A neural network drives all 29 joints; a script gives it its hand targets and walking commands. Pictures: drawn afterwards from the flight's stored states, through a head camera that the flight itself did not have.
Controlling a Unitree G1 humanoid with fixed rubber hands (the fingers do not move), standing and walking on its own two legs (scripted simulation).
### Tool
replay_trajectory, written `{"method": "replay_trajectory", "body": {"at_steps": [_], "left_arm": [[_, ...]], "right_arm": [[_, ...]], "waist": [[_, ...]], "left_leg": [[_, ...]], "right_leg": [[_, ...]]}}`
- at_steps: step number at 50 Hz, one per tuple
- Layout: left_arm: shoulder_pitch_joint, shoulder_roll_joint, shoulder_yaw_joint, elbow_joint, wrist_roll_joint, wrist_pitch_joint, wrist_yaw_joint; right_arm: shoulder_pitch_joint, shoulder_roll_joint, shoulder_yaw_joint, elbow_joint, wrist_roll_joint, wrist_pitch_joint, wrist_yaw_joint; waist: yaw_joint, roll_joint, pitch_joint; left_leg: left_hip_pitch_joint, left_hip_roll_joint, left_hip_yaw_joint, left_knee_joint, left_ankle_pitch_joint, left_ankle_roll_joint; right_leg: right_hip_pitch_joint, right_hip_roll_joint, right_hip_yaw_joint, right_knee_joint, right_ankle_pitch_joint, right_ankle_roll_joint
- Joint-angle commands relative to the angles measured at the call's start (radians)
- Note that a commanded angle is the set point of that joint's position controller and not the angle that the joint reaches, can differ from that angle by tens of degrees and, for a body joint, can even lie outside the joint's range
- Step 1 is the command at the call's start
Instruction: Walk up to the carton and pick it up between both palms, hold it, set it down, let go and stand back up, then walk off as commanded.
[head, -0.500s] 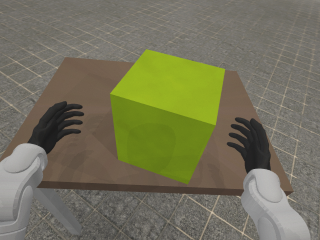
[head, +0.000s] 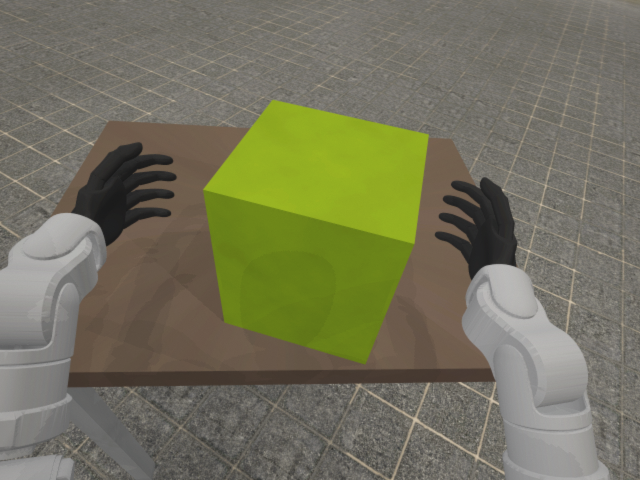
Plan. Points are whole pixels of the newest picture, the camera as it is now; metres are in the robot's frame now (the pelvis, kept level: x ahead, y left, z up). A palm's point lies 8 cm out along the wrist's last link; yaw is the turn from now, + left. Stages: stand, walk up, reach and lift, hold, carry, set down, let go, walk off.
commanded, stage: reach and lift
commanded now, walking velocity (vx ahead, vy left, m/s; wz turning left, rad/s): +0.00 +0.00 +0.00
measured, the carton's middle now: (319, 234) +0.42 +0.01 +0.09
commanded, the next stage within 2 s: none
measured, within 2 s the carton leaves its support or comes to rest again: neither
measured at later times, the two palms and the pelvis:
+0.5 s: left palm (147, 150) +0.43 +0.21 +0.21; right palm (492, 206) +0.36 -0.16 +0.21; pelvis +0.00 +0.00 +0.00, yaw +0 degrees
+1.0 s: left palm (144, 187) +0.43 +0.23 +0.15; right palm (482, 243) +0.36 -0.18 +0.15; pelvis +0.00 +0.00 +0.00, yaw +0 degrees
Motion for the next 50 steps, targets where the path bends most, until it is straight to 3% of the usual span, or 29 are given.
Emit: {"method": "replay_trajectory", "body": {"at_steps": [1, 5, 6, 8, 10, 13, 14, 15, 17, 18, 19, 20, 21, 23, 26, 27, 30, 33, 34, 35, 37, 38, 39, 40, 41, 46, 47, 48, 50], "left_arm": [[-0.583, 0.29, 0.015, 0.164, -0.104, -0.062, 0.017], [-0.741, 0.311, -0.008, 0.211, -0.139, -0.106, 0.029], [-0.729, 0.324, -0.017, 0.195, -0.146, -0.107, 0.041], [-0.762, 0.308, -0.009, 0.168, -0.121, -0.126, 0.036], [-0.803, 0.313, -0.026, 0.235, -0.117, -0.136, 0.048], [-0.807, 0.321, -0.005, 0.326, -0.094, -0.129, 0.047], [-0.844, 0.326, -0.005, 0.404, -0.083, -0.125, 0.043], [-0.853, 0.338, 0.018, 0.398, -0.066, -0.128, 0.047], [-0.885, 0.33, 0.006, 0.386, -0.085, -0.138, 0.053], [-0.906, 0.301, -0.03, 0.465, -0.097, -0.146, 0.049], [-0.87, 0.318, -0.028, 0.368, -0.101, -0.148, 0.047], [-0.914, 0.33, -0.005, 0.443, -0.075, -0.141, 0.052], [-0.918, 0.313, -0.038, 0.366, -0.102, -0.155, 0.052], [-0.9, 0.278, -0.047, 0.521, -0.077, -0.147, 0.045], [-0.925, 0.296, -0.039, 0.61, -0.064, -0.183, 0.035], [-0.924, 0.285, -0.051, 0.542, -0.084, -0.186, 0.033], [-0.934, 0.26, -0.077, 0.526, -0.082, -0.227, 0.031], [-0.903, 0.256, -0.06, 0.54, -0.057, -0.26, 0.029], [-0.884, 0.261, -0.06, 0.623, -0.064, -0.272, 0.026], [-0.867, 0.213, -0.057, 0.705, -0.05, -0.283, 0.017], [-0.806, 0.195, -0.067, 0.622, -0.026, -0.309, 0.018], [-0.845, 0.21, -0.076, 0.714, -0.044, -0.332, 0.006], [-0.804, 0.178, -0.095, 0.734, -0.034, -0.355, 0.005], [-0.827, 0.188, -0.087, 0.681, -0.025, -0.354, 0.007], [-0.797, 0.166, -0.079, 0.803, -0.016, -0.377, 0.002], [-0.764, 0.138, -0.105, 0.804, -0.026, -0.492, -0.008], [-0.793, 0.147, -0.105, 0.703, -0.037, -0.524, -0.001], [-0.775, 0.11, -0.11, 0.784, -0.011, -0.543, 0.001], [-0.787, 0.112, -0.12, 0.777, -0.043, -0.581, -0.001]], "right_arm": [[-0.5, -0.186, -0.151, 0.108, 0.015, -0.032, 0.012], [-0.651, -0.205, -0.148, 0.166, 0.023, -0.044, 0.022], [-0.656, -0.19, -0.134, 0.096, 0.027, -0.057, 0.021], [-0.65, -0.192, -0.13, 0.158, 0.029, -0.068, 0.027], [-0.69, -0.211, -0.137, 0.235, 0.033, -0.066, 0.036], [-0.742, -0.198, -0.107, 0.244, 0.049, -0.073, 0.035], [-0.76, -0.234, -0.143, 0.311, 0.026, -0.072, 0.03], [-0.763, -0.203, -0.117, 0.297, 0.043, -0.075, 0.035], [-0.816, -0.232, -0.136, 0.296, 0.039, -0.089, 0.031], [-0.859, -0.22, -0.103, 0.34, 0.048, -0.09, 0.038], [-0.802, -0.193, -0.08, 0.231, 0.067, -0.104, 0.028], [-0.828, -0.237, -0.123, 0.357, 0.051, -0.096, 0.031], [-0.857, -0.205, -0.09, 0.267, 0.062, -0.106, 0.023], [-0.855, -0.233, -0.11, 0.424, 0.046, -0.103, 0.026], [-0.855, -0.188, -0.084, 0.474, 0.043, -0.116, 0.031], [-0.857, -0.183, -0.071, 0.418, 0.058, -0.123, 0.029], [-0.853, -0.195, -0.087, 0.426, 0.045, -0.159, 0.027], [-0.834, -0.151, -0.063, 0.465, 0.038, -0.181, 0.028], [-0.83, -0.151, -0.037, 0.525, 0.048, -0.183, 0.035], [-0.798, -0.124, -0.041, 0.568, 0.034, -0.189, 0.033], [-0.74, -0.132, -0.051, 0.548, 0.023, -0.225, 0.034], [-0.813, -0.103, -0.014, 0.575, 0.033, -0.23, 0.04], [-0.757, -0.092, -0.025, 0.604, 0.018, -0.247, 0.046], [-0.76, -0.112, -0.034, 0.591, 0.018, -0.258, 0.045], [-0.742, -0.071, -0.019, 0.634, 0.003, -0.271, 0.047], [-0.731, -0.016, 0.027, 0.607, -0.011, -0.367, 0.059], [-0.747, -0.02, 0.011, 0.536, -0.024, -0.397, 0.058], [-0.726, 0.005, 0.025, 0.648, -0.016, -0.408, 0.066], [-0.721, 0.002, 0.048, 0.626, -0.006, -0.44, 0.074]], "waist": [[-0.147, 0.154, -0.344], [-0.159, 0.163, -0.391], [-0.149, 0.14, -0.465], [-0.157, 0.168, -0.474], [-0.172, 0.185, -0.478], [-0.144, 0.151, -0.499], [-0.17, 0.129, -0.445], [-0.146, 0.114, -0.486], [-0.156, 0.138, -0.497], [-0.156, 0.141, -0.446], [-0.152, 0.104, -0.559], [-0.17, 0.151, -0.501], [-0.157, 0.139, -0.568], [-0.18, 0.164, -0.48], [-0.158, 0.138, -0.471], [-0.157, 0.142, -0.515], [-0.183, 0.151, -0.516], [-0.148, 0.144, -0.537], [-0.142, 0.15, -0.496], [-0.155, 0.119, -0.437], [-0.154, 0.16, -0.517], [-0.139, 0.127, -0.442], [-0.164, 0.134, -0.45], [-0.157, 0.16, -0.478], [-0.146, 0.124, -0.447], [-0.117, 0.119, -0.486], [-0.121, 0.117, -0.551], [-0.134, 0.161, -0.522], [-0.112, 0.149, -0.528]], "left_leg": [[0.02, 0.022, 0.055, -0.083, 0.005, -0.004], [0.003, 0.022, 0.056, -0.071, 0.023, 0.002], [0.033, 0.012, 0.058, -0.055, 0.104, 0.005], [0.054, 0.02, 0.048, -0.042, 0.174, -0.012], [0.059, 0.017, 0.044, -0.047, 0.141, -0.006], [0.041, 0.007, 0.048, -0.038, 0.164, -0.005], [0.027, 0.008, 0.039, -0.045, 0.106, -0.007], [0.013, 0.006, 0.036, -0.048, 0.114, -0.005], [0.037, 0.01, 0.035, -0.045, 0.127, -0.016], [0.016, 0.01, 0.04, -0.045, 0.12, -0.008], [0.06, 0.0, 0.039, -0.023, 0.196, -0.001], [0.05, 0.004, 0.04, -0.032, 0.155, -0.012], [0.066, 0.001, 0.052, -0.018, 0.24, -0.012], [0.076, 0.012, 0.04, -0.022, 0.212, -0.022], [0.028, 0.002, 0.043, -0.044, 0.134, -0.002], [0.058, -0.002, 0.045, -0.038, 0.204, -0.001], [0.088, -0.001, 0.043, -0.026, 0.209, -0.009], [0.083, -0.005, 0.05, -0.017, 0.265, -0.007], [0.082, -0.009, 0.047, -0.019, 0.238, -0.001], [0.062, -0.01, 0.038, -0.024, 0.218, 0.002], [0.105, -0.003, 0.042, -0.025, 0.266, -0.008], [0.077, -0.01, 0.048, -0.034, 0.216, 0.006], [0.058, -0.01, 0.046, -0.04, 0.197, 0.008], [0.094, -0.008, 0.052, -0.033, 0.23, -0.005], [0.073, -0.009, 0.04, -0.034, 0.196, 0.006], [0.082, -0.015, 0.042, -0.026, 0.24, 0.014], [0.078, -0.01, 0.041, -0.02, 0.299, 0.005], [0.096, -0.011, 0.036, -0.008, 0.317, 0.0], [0.096, -0.011, 0.035, 0.003, 0.28, 0.001]], "right_leg": [[0.147, -0.029, 0.05, -0.008, 0.246, -0.005], [0.133, -0.021, 0.032, -0.003, 0.239, -0.016], [0.189, -0.019, 0.045, 0.01, 0.35, -0.006], [0.208, -0.008, 0.034, 0.025, 0.42, -0.001], [0.179, -0.009, 0.034, 0.023, 0.403, -0.009], [0.213, -0.014, 0.045, 0.029, 0.442, 0.003], [0.174, -0.007, 0.027, 0.028, 0.412, 0.013], [0.212, -0.01, 0.032, 0.029, 0.42, 0.005], [0.198, 0.0, 0.024, 0.024, 0.406, 0.002], [0.182, -0.006, 0.026, 0.022, 0.399, -0.003], [0.251, -0.007, 0.036, 0.034, 0.52, 0.01], [0.193, -0.004, 0.024, 0.04, 0.482, 0.011], [0.251, 0.0, 0.026, 0.046, 0.562, 0.012], [0.193, 0.008, 0.006, 0.026, 0.504, 0.006], [0.188, -0.005, 0.014, 0.023, 0.435, 0.008], [0.224, -0.009, 0.019, 0.037, 0.538, 0.008], [0.19, 0.005, 0.017, 0.028, 0.545, 0.018], [0.211, 0.006, 0.014, 0.039, 0.581, 0.022], [0.188, -0.004, 0.015, 0.038, 0.575, 0.025], [0.17, -0.007, 0.019, 0.027, 0.558, 0.025], [0.182, 0.004, 0.004, 0.026, 0.551, 0.02], [0.148, -0.006, 0.012, 0.004, 0.496, 0.021], [0.169, -0.009, 0.016, 0.013, 0.499, 0.02], [0.176, -0.002, 0.005, 0.011, 0.526, 0.015], [0.141, 0.001, -0.002, 0.006, 0.452, 0.018], [0.135, -0.001, 0.005, 0.015, 0.512, 0.022], [0.156, 0.001, 0.006, 0.02, 0.548, 0.022], [0.102, 0.002, -0.006, 0.025, 0.526, 0.011], [0.095, 0.001, 0.009, 0.027, 0.5, 0.016]]}}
